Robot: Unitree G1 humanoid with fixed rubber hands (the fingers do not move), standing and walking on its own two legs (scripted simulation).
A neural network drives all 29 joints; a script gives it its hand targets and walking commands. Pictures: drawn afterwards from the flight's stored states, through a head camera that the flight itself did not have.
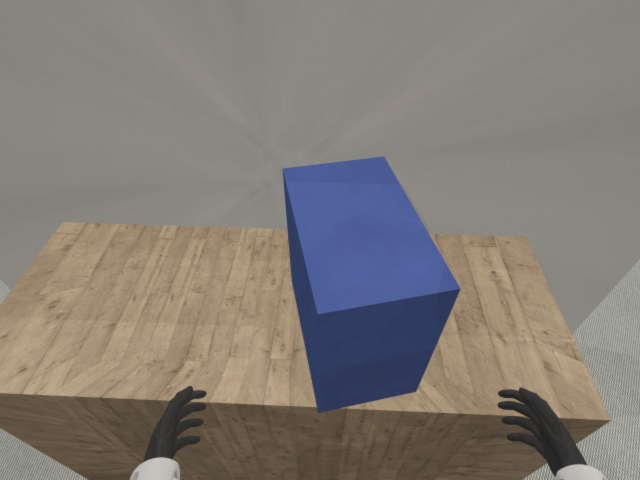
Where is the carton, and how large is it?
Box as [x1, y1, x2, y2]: [283, 156, 459, 412]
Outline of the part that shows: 383,156 283,168 292,283 318,412 415,391 459,291 457,283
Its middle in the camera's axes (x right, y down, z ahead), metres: +0.05 +0.07 +0.63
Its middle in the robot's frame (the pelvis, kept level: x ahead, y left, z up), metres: +0.42 -0.03 -0.02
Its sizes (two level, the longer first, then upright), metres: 0.276 0.168 0.285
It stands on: a pedestal, 0.61 m high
